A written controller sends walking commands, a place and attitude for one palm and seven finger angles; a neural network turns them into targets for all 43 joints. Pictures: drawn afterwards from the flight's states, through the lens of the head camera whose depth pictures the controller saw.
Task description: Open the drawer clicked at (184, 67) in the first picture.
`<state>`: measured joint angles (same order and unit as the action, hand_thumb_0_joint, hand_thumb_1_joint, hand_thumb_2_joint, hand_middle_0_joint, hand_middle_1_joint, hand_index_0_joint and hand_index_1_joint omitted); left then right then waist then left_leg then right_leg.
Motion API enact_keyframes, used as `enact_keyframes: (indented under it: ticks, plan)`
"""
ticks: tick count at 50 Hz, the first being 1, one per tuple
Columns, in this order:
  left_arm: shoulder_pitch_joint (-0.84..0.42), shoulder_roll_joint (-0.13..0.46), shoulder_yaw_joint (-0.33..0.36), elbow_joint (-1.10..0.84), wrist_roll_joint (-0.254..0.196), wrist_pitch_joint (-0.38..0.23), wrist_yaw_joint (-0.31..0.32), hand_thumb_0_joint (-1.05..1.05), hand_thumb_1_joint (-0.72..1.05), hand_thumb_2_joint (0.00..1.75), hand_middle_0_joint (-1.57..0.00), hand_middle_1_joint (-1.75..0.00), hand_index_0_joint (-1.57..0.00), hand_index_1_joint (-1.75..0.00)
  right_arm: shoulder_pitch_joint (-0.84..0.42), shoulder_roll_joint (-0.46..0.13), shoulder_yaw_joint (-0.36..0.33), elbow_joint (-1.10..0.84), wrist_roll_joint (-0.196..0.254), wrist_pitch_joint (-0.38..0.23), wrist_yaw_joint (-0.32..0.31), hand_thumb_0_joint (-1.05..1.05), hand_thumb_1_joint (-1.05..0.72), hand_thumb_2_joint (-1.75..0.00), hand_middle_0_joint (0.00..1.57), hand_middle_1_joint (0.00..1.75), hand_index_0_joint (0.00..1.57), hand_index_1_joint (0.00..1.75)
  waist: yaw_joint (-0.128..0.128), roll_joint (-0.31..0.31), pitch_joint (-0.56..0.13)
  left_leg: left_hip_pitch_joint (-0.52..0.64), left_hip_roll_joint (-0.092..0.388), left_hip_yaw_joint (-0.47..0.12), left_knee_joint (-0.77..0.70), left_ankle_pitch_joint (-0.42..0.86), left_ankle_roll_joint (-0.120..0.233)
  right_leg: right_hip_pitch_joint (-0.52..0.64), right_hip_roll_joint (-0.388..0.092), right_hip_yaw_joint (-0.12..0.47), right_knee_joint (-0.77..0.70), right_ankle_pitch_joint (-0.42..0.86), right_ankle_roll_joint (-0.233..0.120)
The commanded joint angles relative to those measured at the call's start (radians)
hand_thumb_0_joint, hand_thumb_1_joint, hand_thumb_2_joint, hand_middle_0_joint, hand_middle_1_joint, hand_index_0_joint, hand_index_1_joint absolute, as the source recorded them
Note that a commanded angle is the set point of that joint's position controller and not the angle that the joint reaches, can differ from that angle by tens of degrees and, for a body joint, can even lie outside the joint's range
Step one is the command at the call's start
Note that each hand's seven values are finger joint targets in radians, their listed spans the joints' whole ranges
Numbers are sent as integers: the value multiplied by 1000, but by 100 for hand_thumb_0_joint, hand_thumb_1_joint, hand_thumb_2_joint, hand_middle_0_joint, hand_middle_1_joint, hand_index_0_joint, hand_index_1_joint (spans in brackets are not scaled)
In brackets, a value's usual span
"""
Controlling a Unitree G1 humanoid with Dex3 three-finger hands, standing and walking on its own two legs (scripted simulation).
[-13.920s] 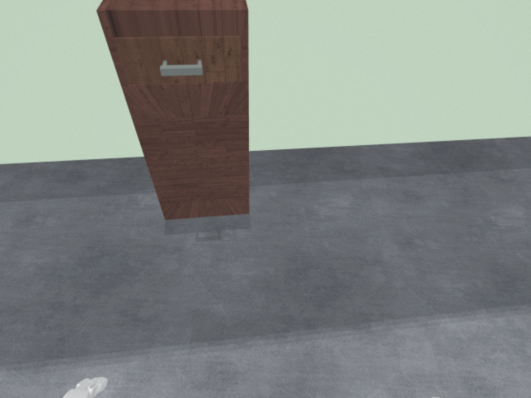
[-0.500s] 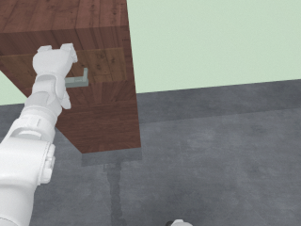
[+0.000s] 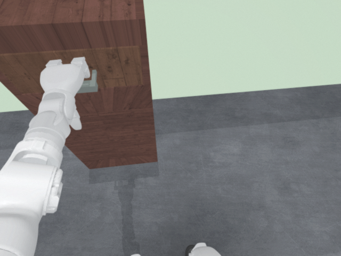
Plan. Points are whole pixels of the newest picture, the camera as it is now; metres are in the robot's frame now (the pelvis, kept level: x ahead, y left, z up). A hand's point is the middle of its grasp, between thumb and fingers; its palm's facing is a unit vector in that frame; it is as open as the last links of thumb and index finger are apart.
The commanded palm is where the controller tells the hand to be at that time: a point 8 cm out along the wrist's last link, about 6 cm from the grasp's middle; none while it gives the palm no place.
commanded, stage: lower the fingers behind the handle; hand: left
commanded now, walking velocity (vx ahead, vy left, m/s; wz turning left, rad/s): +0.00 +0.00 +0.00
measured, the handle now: (74, 81) +0.56 +0.22 +0.03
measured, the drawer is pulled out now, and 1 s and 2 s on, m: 0.00 0.00 0.01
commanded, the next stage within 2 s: close the thumb around the handle in 0.94 s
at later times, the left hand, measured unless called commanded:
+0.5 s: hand (77, 102) +0.50 +0.21 +0.02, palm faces -0.06 +0.00 -1.00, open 13.8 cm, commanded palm +0.49 +0.21 +0.06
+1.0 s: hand (77, 101) +0.51 +0.21 +0.00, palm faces -0.07 -0.02 -1.00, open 13.8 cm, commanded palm +0.49 +0.21 +0.06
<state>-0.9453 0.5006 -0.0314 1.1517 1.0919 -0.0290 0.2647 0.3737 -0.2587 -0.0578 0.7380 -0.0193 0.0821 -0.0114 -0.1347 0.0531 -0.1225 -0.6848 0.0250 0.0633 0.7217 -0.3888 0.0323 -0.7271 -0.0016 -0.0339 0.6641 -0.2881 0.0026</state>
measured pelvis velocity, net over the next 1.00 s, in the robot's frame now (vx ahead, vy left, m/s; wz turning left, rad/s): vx -0.01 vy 0.00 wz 0.01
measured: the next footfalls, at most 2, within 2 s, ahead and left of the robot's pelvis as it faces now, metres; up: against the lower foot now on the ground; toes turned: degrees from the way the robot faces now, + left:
none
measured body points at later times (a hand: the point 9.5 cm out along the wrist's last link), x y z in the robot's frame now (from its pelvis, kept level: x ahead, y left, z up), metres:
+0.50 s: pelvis -0.01 -0.01 -0.01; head +0.11 +0.00 +0.42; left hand +0.49 +0.21 +0.07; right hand -0.01 -0.28 -0.14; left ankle -0.04 +0.09 -0.71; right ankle +0.00 -0.12 -0.71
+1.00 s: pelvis -0.01 +0.00 -0.02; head +0.12 +0.00 +0.41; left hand +0.51 +0.21 +0.06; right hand -0.03 -0.28 -0.14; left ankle -0.04 +0.09 -0.71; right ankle +0.00 -0.12 -0.71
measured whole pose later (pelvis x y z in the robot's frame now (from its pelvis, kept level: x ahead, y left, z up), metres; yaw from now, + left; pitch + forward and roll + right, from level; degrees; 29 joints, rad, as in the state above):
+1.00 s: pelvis -0.01 +0.00 -0.02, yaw +0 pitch +24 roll -2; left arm -0.99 0.54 -0.01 1.20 1.12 -0.06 0.33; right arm 0.37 -0.26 -0.04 0.74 -0.03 0.05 -0.02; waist -0.17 0.05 -0.13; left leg -0.84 0.03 0.05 0.85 -0.42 0.03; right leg -0.87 0.00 -0.05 0.78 -0.32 0.00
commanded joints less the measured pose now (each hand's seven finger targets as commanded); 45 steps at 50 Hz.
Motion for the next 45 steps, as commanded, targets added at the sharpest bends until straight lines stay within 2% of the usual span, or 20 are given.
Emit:
enact_keyframes:
  ticks: [1,4,7,9,11,13,17,18,22,23,24,25,26,27,31,33,37,41,43,45]
  plan:
    - [-425,293,84,-236,1,-52,28,0,-50,30,-30,-120,-30,-120,158,-175,-56,-47,-7,-16,-27,0,-90,-90,20,30,20,30,-1,23,-467,265,-24,-61,-22,569,7,268,48,11,-9,380,-25]
    - [-398,277,90,-262,10,-79,53,0,-50,30,-30,-120,-30,-120,151,-170,-56,-49,-16,-18,-22,0,-90,-90,20,30,20,30,10,57,-475,274,-20,-63,-2,625,0,235,50,5,9,378,-29]
    - [-352,189,34,-228,12,-67,75,0,-50,30,-30,-120,-30,-120,156,-166,-63,-45,-16,-23,-10,0,-90,-90,20,30,20,30,-2,57,-421,270,-12,-62,7,609,-6,172,54,-7,9,340,-28]
    - [-373,207,46,-211,11,-52,90,0,-50,30,-30,-120,-30,-120,159,-172,-63,-38,-16,-21,-7,0,-90,-90,20,30,20,30,-12,24,-418,247,-15,-65,6,566,-5,176,55,-6,11,328,-30]
    - [-401,212,45,-224,15,-44,103,0,-50,30,-30,-120,-30,-120,160,-170,-65,-38,-13,-24,-6,0,-90,-90,20,30,20,30,-14,35,-448,249,-19,-65,9,540,-4,177,53,-4,17,322,-29]
    - [-434,172,15,-230,17,-41,112,0,-50,30,-30,-120,-30,-120,158,-166,-68,-35,-14,-27,-4,0,-90,-90,20,30,20,30,-29,41,-447,258,-20,-71,12,518,-4,155,54,-4,14,301,-29]
    - [-462,181,4,-156,26,-6,118,0,-50,30,-30,-120,-30,-120,161,-171,-59,-23,-13,-31,-7,0,-90,-90,20,30,20,30,-43,32,-417,217,-24,-72,14,450,-1,127,52,-5,20,267,-30]
    - [-456,162,-9,-149,25,-2,115,0,-50,30,-30,-120,-30,-120,161,-169,-60,-27,-11,-32,-7,0,-90,-90,20,30,20,30,-46,37,-424,222,-26,-73,15,440,-2,122,52,-6,20,258,-31]
    - [-494,200,9,-140,24,-7,111,0,-50,30,-30,-120,-30,-120,162,-172,-53,-27,-16,-36,-15,0,-90,-90,20,30,20,30,-56,28,-456,188,-31,-69,35,416,5,134,49,3,36,270,-27]
    - [-472,211,19,-120,25,-5,107,0,-50,30,-30,-120,-30,-120,161,-172,-52,-27,-16,-38,-16,0,-90,-90,20,30,20,30,-49,32,-441,174,-31,-68,34,403,4,132,49,2,39,262,-28]
    - [-464,198,12,-110,21,-5,102,0,-50,30,-30,-120,-30,-120,162,-174,-51,-28,-17,-38,-16,0,-90,-90,20,30,20,30,-54,21,-440,165,-33,-66,39,407,6,132,50,3,38,271,-29]
    - [-472,212,17,-115,21,-12,100,0,-50,30,-30,-120,-30,-120,166,-173,-48,-30,-16,-40,-19,0,-90,-90,20,30,20,30,-56,15,-441,146,-33,-63,44,396,9,142,48,6,43,278,-25]
    - [-452,244,40,-107,24,-13,96,0,-50,30,-30,-120,-30,-120,165,-177,-48,-30,-16,-39,-20,0,-90,-90,20,30,20,30,-44,22,-450,132,-35,-62,49,388,8,144,47,9,51,277,-27]
    - [-464,212,12,-119,23,-19,94,0,-50,30,-30,-120,-30,-120,163,-173,-47,-38,-17,-42,-22,0,-90,-90,20,30,20,30,-56,21,-447,130,-36,-60,52,382,11,138,47,9,49,276,-25]
    - [-485,317,85,-184,19,-54,99,0,-50,30,-30,-120,-30,-120,170,-178,-45,-39,-21,-42,-27,0,-90,-90,20,30,20,30,-35,49,-518,126,-38,-60,68,399,12,177,45,19,68,305,-25]
    - [-449,279,64,-157,12,-46,99,0,-50,30,-30,-120,-30,-120,172,-172,-46,-39,-19,-42,-25,0,-90,-90,20,30,20,30,-39,33,-505,121,-38,-57,69,403,13,177,47,16,65,309,-23]
    - [-435,283,67,-158,16,-43,105,0,-50,30,-30,-120,-30,-120,178,-177,-48,-33,-18,-40,-23,0,-90,-90,20,30,20,30,-35,36,-495,118,-36,-56,72,411,11,165,47,14,63,312,-23]
    - [-473,255,37,-147,17,-37,106,0,-50,30,-30,-120,-30,-120,183,-178,-50,-24,-14,-42,-22,0,-90,-90,20,30,20,30,-58,37,-456,127,-31,-66,65,378,10,117,50,6,54,260,-24]
    - [-482,267,40,-128,18,-28,106,0,-50,30,-30,-120,-30,-120,186,-182,-48,-22,-12,-42,-23,0,-90,-90,20,30,20,30,-61,30,-442,118,-32,-67,60,356,11,109,51,5,51,239,-23]
    - [-512,289,49,-141,19,-30,105,0,-50,30,-30,-120,-30,-120,189,-182,-46,-22,-14,-42,-26,0,-90,-90,20,30,20,30,-62,48,-468,125,-33,-68,63,371,11,118,49,7,57,251,-23]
